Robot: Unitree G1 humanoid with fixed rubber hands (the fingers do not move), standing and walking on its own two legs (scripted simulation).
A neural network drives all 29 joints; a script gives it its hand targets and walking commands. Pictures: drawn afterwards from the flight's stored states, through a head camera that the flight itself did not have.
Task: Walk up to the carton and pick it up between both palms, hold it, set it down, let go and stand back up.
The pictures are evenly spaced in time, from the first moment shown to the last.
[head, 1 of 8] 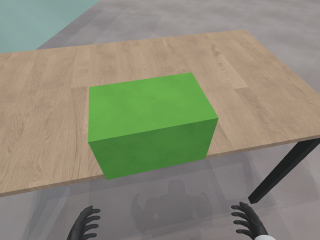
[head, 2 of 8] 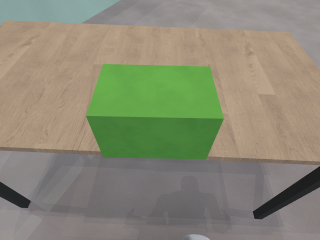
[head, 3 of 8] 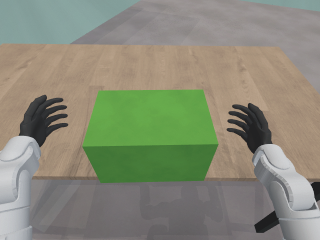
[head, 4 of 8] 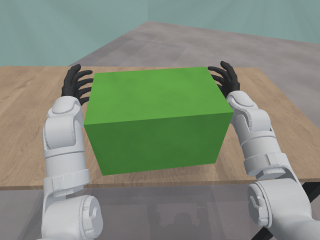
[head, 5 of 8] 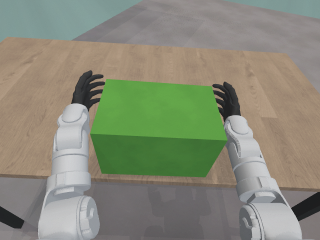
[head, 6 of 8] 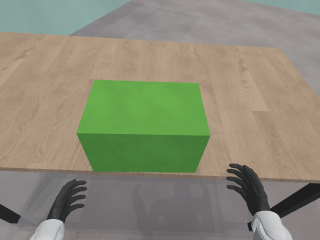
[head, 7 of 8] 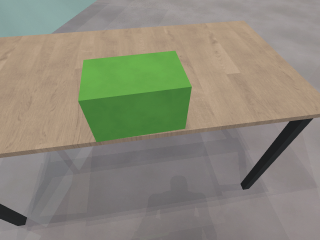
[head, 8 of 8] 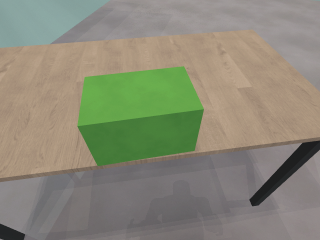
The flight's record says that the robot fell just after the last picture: no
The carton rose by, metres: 0.16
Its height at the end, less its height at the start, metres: +0.00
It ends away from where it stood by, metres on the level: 0.03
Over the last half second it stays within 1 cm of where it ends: yes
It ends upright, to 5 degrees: yes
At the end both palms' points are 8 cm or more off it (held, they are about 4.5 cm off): yes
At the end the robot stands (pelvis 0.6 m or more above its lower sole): yes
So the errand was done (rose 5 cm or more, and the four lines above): yes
